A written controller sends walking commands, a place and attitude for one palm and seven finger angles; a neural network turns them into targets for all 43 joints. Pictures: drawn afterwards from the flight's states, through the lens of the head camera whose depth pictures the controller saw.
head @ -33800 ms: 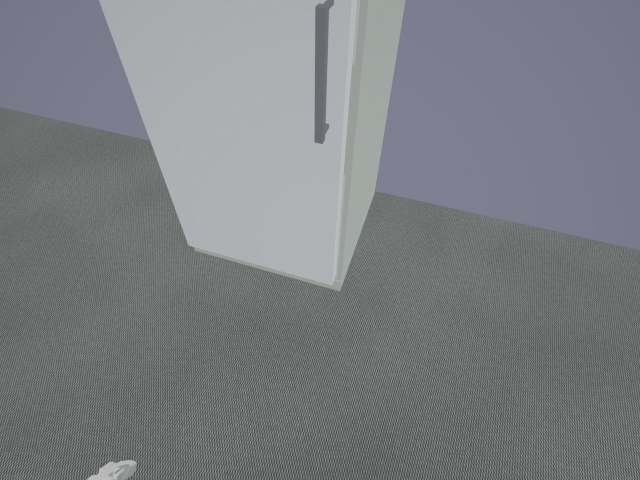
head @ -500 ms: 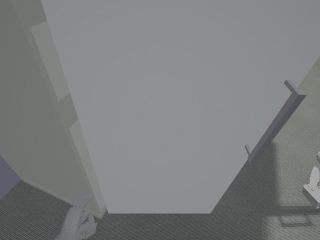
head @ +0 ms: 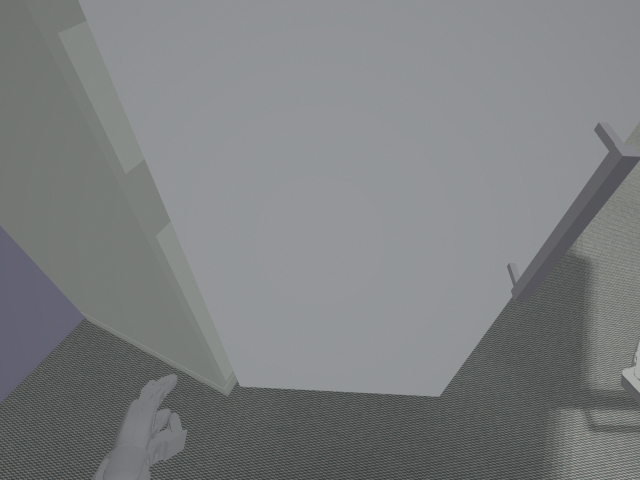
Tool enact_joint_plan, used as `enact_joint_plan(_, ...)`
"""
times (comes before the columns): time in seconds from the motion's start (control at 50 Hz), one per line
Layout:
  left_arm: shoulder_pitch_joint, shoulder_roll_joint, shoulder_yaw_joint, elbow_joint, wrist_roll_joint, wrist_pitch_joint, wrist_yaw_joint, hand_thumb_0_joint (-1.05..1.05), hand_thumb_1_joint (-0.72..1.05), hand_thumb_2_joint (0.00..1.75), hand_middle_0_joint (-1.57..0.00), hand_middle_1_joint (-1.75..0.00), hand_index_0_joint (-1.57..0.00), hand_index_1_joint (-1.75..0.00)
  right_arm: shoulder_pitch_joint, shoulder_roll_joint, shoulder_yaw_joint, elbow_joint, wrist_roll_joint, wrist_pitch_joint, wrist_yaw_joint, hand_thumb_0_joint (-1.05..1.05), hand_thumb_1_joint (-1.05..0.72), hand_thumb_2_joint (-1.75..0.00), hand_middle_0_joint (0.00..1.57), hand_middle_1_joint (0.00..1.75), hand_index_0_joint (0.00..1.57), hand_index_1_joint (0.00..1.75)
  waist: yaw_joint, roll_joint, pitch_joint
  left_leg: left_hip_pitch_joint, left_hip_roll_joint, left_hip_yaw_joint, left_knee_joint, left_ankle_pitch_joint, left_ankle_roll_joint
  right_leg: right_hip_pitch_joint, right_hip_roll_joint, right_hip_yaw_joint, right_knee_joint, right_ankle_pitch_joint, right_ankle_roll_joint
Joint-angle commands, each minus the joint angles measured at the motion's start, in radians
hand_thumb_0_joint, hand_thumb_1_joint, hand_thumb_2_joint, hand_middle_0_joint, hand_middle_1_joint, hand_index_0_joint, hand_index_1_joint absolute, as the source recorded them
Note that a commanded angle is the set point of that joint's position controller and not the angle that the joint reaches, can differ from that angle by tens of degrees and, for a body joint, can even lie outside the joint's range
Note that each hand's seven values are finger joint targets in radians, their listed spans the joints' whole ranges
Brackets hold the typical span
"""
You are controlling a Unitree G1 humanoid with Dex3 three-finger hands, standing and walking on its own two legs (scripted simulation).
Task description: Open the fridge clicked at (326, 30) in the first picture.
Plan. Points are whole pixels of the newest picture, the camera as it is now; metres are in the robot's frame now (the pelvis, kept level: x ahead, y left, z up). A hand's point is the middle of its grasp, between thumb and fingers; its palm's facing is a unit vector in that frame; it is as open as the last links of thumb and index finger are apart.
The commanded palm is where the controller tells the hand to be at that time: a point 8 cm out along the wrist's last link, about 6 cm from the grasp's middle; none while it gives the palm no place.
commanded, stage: step back with the hand held close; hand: right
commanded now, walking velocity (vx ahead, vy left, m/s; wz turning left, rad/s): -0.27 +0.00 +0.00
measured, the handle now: (555, 226) +0.42 -0.30 +0.10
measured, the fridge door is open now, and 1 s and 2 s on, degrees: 67 67 67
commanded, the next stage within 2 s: stop stepping back and stand still in 1.00 s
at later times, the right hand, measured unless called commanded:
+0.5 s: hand out of the picture +0.08 -0.33 +0.15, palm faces +0.49 +0.78 -0.39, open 7.4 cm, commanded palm +0.03 -0.36 +0.17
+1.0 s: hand out of the picture -0.01 -0.37 +0.16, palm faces +0.41 +0.84 -0.35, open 7.4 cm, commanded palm -0.08 -0.40 +0.17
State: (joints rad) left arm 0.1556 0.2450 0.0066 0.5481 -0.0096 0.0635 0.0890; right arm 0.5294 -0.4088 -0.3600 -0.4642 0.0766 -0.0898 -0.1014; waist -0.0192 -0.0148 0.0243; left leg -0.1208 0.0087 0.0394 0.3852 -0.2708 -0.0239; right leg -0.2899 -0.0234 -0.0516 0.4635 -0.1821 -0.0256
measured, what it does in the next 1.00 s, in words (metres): walks backwards: left foot, then right foot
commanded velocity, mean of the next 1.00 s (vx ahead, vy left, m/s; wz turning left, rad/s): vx -0.34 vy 0.00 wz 0.07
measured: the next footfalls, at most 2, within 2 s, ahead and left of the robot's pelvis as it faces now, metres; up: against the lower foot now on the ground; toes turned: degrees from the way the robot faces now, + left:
left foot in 0.66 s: -0.11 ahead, +0.09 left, +0.00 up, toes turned -9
right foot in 0.82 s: -0.05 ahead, -0.14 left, +0.00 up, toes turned -2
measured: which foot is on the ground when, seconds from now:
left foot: down 0.00-0.52, up 0.54-0.64, down 0.66-0.82, up 0.84-1.00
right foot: down 0.00-0.68, up 0.70-0.80, down 0.82-1.00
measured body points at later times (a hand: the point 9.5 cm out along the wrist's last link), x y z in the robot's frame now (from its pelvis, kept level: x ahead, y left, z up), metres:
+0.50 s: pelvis -0.09 -0.05 -0.01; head -0.08 -0.08 +0.44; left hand +0.10 +0.16 -0.09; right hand +0.05 -0.37 +0.17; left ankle -0.10 +0.12 -0.74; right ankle +0.04 -0.10 -0.74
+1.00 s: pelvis -0.22 -0.10 +0.00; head -0.22 -0.15 +0.44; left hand -0.05 +0.13 -0.06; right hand -0.04 -0.42 +0.18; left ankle -0.26 +0.06 -0.67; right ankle -0.09 -0.14 -0.74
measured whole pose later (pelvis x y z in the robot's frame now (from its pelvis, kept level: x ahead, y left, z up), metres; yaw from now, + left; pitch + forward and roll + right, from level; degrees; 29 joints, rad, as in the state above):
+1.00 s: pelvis -0.22 -0.10 +0.00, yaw +0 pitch -1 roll +7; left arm 0.19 0.17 0.00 0.61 0.01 -0.10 0.04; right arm 0.45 -0.44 -0.43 -0.51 0.06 -0.19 -0.12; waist 0.00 0.01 0.02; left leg -0.38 -0.11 -0.04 0.95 -0.45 -0.01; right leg -0.41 -0.02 -0.03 0.44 -0.03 -0.11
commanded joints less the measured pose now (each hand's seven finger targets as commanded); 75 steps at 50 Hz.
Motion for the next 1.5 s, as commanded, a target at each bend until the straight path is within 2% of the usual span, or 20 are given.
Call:
enact_joint_plan(0.0,-0.082,0.101,0.031,-0.179,-0.003,-0.047,0.017,0.0,0.9,0.9,-0.2,-0.3,-0.2,-0.3,-0.014,-0.231,-0.187,-0.278,0.01,-0.078,-0.038,0.0,-0.9,-0.9,0.2,0.3,0.2,0.3,-0.003,-0.045,-0.228,-0.047,0.028,-0.011,0.009,0.437,-0.014,0.208,-0.038,0.058,-0.003,0.421,-0.03)
enact_joint_plan(0.24,-0.073,0.138,0.045,-0.173,-0.002,-0.135,0.012,0.0,0.9,0.9,-0.2,-0.3,-0.2,-0.3,0.004,-0.189,-0.215,-0.212,-0.022,-0.14,-0.035,0.0,-0.9,-0.9,0.2,0.3,0.2,0.3,-0.015,-0.165,-0.107,0.189,-0.073,-0.02,0.221,-0.009,0.016,-0.397,-0.148,0.272,-0.296,-0.548,-0.087)
enact_joint_plan(0.4,-0.03,0.115,0.049,-0.101,-0.002,-0.181,0.01,0.0,0.9,0.9,-0.2,-0.3,-0.2,-0.3,-0.101,-0.185,-0.141,-0.259,-0.001,-0.175,-0.046,0.0,-0.9,-0.9,0.2,0.3,0.2,0.3,0.03,0.08,-0.208,-0.304,0.021,-0.1,-0.066,0.017,0.043,0.249,-0.046,0.104,0.001,-0.054,-0.003)
enact_joint_plan(0.52,-0.077,0.13,0.05,-0.104,0.019,-0.196,0.027,0.0,0.9,0.9,-0.2,-0.3,-0.2,-0.3,-0.202,-0.19,-0.181,-0.224,-0.038,-0.191,-0.044,0.0,-0.9,-0.9,0.2,0.3,0.2,0.3,-0.008,-0.252,-0.119,0.117,-0.128,-0.022,0.278,-0.094,0.036,-0.295,-0.21,0.343,-0.406,-0.618,-0.033)
enact_joint_plan(0.62,-0.062,0.072,0.045,-0.118,0.01,-0.177,-0.019,0.0,0.9,0.9,-0.2,-0.3,-0.2,-0.3,-0.029,-0.219,-0.184,-0.3,0.002,-0.199,-0.033,0.0,-0.9,-0.9,0.2,0.3,0.2,0.3,-0.003,0.001,-0.18,-0.284,0.079,-0.242,-0.115,-0.212,0.136,0.082,-0.033,0.095,0.074,-0.17,0.046)
enact_joint_plan(0.68,-0.017,0.065,0.048,-0.076,0.015,-0.16,-0.034,0.0,0.9,0.9,-0.2,-0.3,-0.2,-0.3,-0.02,-0.223,-0.189,-0.261,-0.004,-0.211,-0.046,0.0,-0.9,-0.9,0.2,0.3,0.2,0.3,0.008,0.204,-0.189,-0.388,0.313,-0.382,-0.169,0.23,0.226,0.072,0.048,0.07,0.512,-0.202,0.058)
enact_joint_plan(0.72,-0.048,0.079,0.051,-0.098,-0.003,-0.154,-0.025,0.0,0.9,0.9,-0.2,-0.3,-0.2,-0.3,-0.08,-0.203,-0.161,-0.253,-0.013,-0.191,-0.036,0.0,-0.9,-0.9,0.2,0.3,0.2,0.3,0.032,0.255,-0.091,-0.395,0.255,-0.293,-0.078,0.279,0.169,0.052,-0.018,0.138,0.4,-0.197,0.035)
enact_joint_plan(0.76,-0.079,0.1,0.023,-0.094,-0.003,-0.157,0.007,0.0,0.9,0.9,-0.2,-0.3,-0.2,-0.3,-0.149,-0.22,-0.162,-0.226,-0.007,-0.186,-0.036,0.0,-0.9,-0.9,0.2,0.3,0.2,0.3,0.034,-0.024,-0.01,-0.349,0.058,-0.142,0.141,0.251,0.045,0.058,-0.03,0.111,-0.071,0.065,0.031)
enact_joint_plan(0.8,-0.086,0.112,0.033,-0.076,0.018,-0.194,0.019,0.0,0.9,0.9,-0.2,-0.3,-0.2,-0.3,-0.264,-0.244,-0.175,-0.238,-0.008,-0.19,-0.046,0.0,-0.9,-0.9,0.2,0.3,0.2,0.3,0.004,-0.338,-0.081,-0.292,-0.087,-0.119,0.499,-0.267,0.02,-0.018,-0.289,0.396,-0.212,0.391,-0.051)
enact_joint_plan(0.9,-0.046,0.112,0.07,-0.088,0.027,-0.226,-0.019,0.0,0.9,0.9,-0.2,-0.3,-0.2,-0.3,-0.143,-0.207,-0.178,-0.318,-0.012,-0.193,-0.03,0.0,-0.9,-0.9,0.2,0.3,0.2,0.3,0.005,-0.115,-0.202,-0.139,-0.099,-0.135,0.668,-0.178,0.017,-0.129,-0.31,0.385,-0.311,-0.291,-0.126)
enact_joint_plan(1.04,-0.042,0.082,0.054,-0.059,0.032,-0.228,-0.04,0.0,0.9,0.9,-0.2,-0.3,-0.2,-0.3,-0.032,-0.201,-0.161,-0.356,0.006,-0.156,-0.045,0.0,-0.9,-0.9,0.2,0.3,0.2,0.3,-0.006,-0.288,-0.238,-0.028,-0.176,0.076,0.352,-0.286,0.063,-0.032,-0.179,0.21,-0.47,-0.392,0.08)
enact_joint_plan(1.12,0.034,0.066,0.051,-0.017,0.04,-0.203,-0.036,0.0,0.9,0.9,-0.2,-0.3,-0.2,-0.3,0.005,-0.232,-0.186,-0.273,0.02,-0.153,-0.05,0.0,-0.9,-0.9,0.2,0.3,0.2,0.3,0.001,-0.172,-0.286,-0.022,-0.085,0.054,-0.147,-0.216,0.13,0.189,-0.047,0.033,-0.194,-0.106,0.2)
enact_joint_plan(1.16,0.013,0.063,0.052,0.002,0.028,-0.192,-0.026,0.0,0.9,0.9,-0.2,-0.3,-0.2,-0.3,-0.021,-0.261,-0.193,-0.271,0.022,-0.156,-0.053,0.0,-0.9,-0.9,0.2,0.3,0.2,0.3,0.013,0.209,-0.163,-0.355,0.208,-0.134,-0.277,-0.006,0.211,0.206,0.066,0.01,0.446,-0.138,0.117)
enact_joint_plan(1.22,-0.022,0.046,0.008,-0.047,0.026,-0.211,-0.045,0.0,0.9,0.9,-0.2,-0.3,-0.2,-0.3,-0.153,-0.286,-0.234,-0.257,0.018,-0.158,-0.069,0.0,-0.9,-0.9,0.2,0.3,0.2,0.3,0.028,0.164,-0.145,-0.123,0.371,-0.12,-0.113,0.233,0.278,-0.206,-0.011,0.126,0.801,-0.262,0.051)
enact_joint_plan(1.26,-0.054,0.108,0.05,-0.035,-0.017,-0.215,-0.013,0.0,0.9,0.9,-0.2,-0.3,-0.2,-0.3,-0.2,-0.162,-0.119,-0.109,-0.003,-0.116,-0.045,0.0,-0.9,-0.9,0.2,0.3,0.2,0.3,0.041,0.287,0.101,-0.27,0.287,-0.167,-0.123,0.011,0.213,-0.167,-0.068,0.174,0.52,-0.192,0.021)
enact_joint_plan(1.32,-0.03,0.112,0.023,-0.01,-0.002,-0.201,0.01,0.0,0.9,0.9,-0.2,-0.3,-0.2,-0.3,-0.313,-0.165,-0.094,-0.099,-0.021,-0.118,-0.051,0.0,-0.9,-0.9,0.2,0.3,0.2,0.3,0.067,-0.177,0.131,-0.305,0.098,0.027,0.225,-0.15,0.103,0.028,-0.017,0.093,-0.006,-0.143,0.011)
enact_joint_plan(1.36,-0.025,0.118,0.019,-0.052,0.01,-0.236,0.003,0.0,0.9,0.9,-0.2,-0.3,-0.2,-0.3,-0.415,-0.183,-0.082,-0.259,-0.026,-0.157,-0.066,0.0,-0.9,-0.9,0.2,0.3,0.2,0.3,0.052,-0.523,0.08,-0.436,-0.082,-0.021,0.624,-0.366,0.053,0.061,-0.274,0.687,-0.319,-0.453,-0.075)
enact_joint_plan(1.38,-0.031,0.107,0.015,-0.069,0.005,-0.245,0.003,0.0,0.9,0.9,-0.2,-0.3,-0.2,-0.3,-0.401,-0.234,-0.121,-0.284,-0.032,-0.178,-0.065,0.0,-0.9,-0.9,0.2,0.3,0.2,0.3,0.051,-0.382,0.11,-0.447,-0.072,-0.064,0.672,-0.321,0.054,0.001,-0.313,0.754,-0.377,-0.636,-0.129)
enact_joint_plan(1.4,-0.027,0.074,0.003,-0.06,0.021,-0.265,-0.009,0.0,0.9,0.9,-0.2,-0.3,-0.2,-0.3,-0.343,-0.272,-0.164,-0.345,-0.019,-0.183,-0.058,0.0,-0.9,-0.9,0.2,0.3,0.2,0.3,0.027,-0.269,0.036,-0.413,-0.066,-0.081,0.7,-0.265,0.066,-0.027,-0.28,0.79,-0.432,-0.713,-0.021)
enact_joint_plan(1.48,-0.039,0.085,0.034,-0.066,0.028,-0.27,-0.043,0.0,0.9,0.9,-0.2,-0.3,-0.2,-0.3,0.027,-0.241,-0.203,-0.446,-0.013,-0.173,-0.058,0.0,-0.9,-0.9,0.2,0.3,0.2,0.3,-0.007,-0.218,-0.131,-0.093,-0.096,0.038,0.579,-0.092,0.059,-0.153,-0.16,0.313,-0.399,-0.564,0.055)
